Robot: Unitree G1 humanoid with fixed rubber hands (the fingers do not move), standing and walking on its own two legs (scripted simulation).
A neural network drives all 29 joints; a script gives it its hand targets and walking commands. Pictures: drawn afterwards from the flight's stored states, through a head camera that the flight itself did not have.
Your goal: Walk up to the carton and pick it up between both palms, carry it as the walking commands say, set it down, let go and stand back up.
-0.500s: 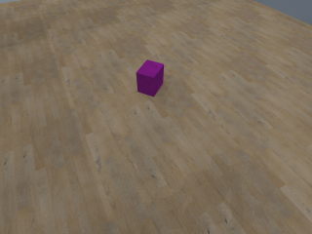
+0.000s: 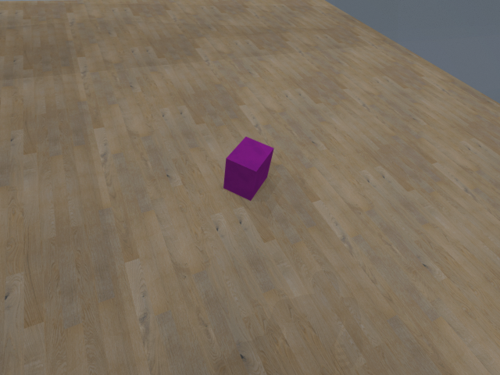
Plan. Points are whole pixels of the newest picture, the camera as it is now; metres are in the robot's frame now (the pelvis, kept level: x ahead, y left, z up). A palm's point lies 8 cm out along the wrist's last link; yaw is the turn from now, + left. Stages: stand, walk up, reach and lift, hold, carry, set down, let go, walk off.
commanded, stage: walk up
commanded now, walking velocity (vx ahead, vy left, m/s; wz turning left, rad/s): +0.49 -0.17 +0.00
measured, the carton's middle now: (248, 168) +1.26 -0.11 -0.67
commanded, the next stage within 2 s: none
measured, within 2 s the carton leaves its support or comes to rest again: neither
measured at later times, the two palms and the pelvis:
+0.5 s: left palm (173, 293) +0.32 +0.13 -0.13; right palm (405, 371) +0.19 -0.33 -0.16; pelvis +0.23 -0.09 -0.01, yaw -1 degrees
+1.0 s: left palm (145, 246) +0.44 +0.21 -0.16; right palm (338, 213) +0.54 -0.26 -0.12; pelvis +0.47 -0.03 +0.00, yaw +0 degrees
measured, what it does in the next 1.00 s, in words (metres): walks ahead: right foot, then left foot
